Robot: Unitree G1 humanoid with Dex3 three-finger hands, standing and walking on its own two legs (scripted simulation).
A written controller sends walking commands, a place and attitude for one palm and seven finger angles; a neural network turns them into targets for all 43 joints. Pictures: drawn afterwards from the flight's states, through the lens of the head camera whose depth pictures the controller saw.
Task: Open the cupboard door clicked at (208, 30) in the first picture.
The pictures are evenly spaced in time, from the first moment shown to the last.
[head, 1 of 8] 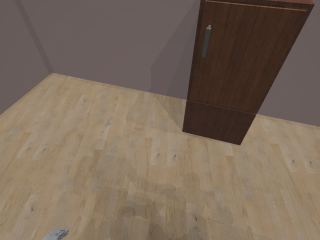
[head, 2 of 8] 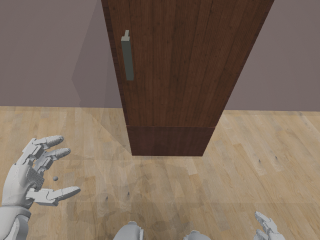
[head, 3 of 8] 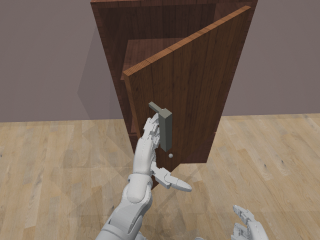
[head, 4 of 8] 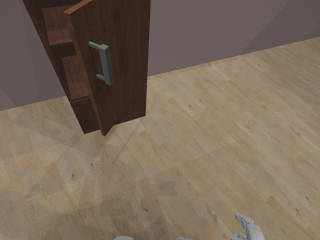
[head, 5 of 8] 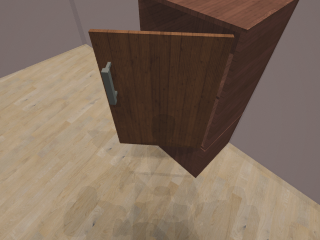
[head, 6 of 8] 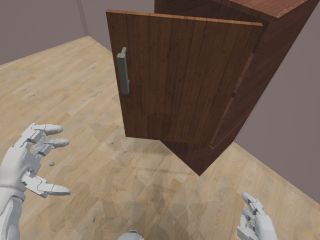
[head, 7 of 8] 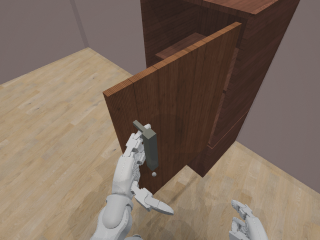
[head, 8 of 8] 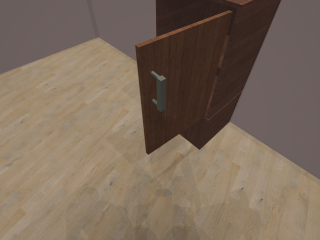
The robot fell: no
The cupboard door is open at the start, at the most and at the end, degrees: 0 87 85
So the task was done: yes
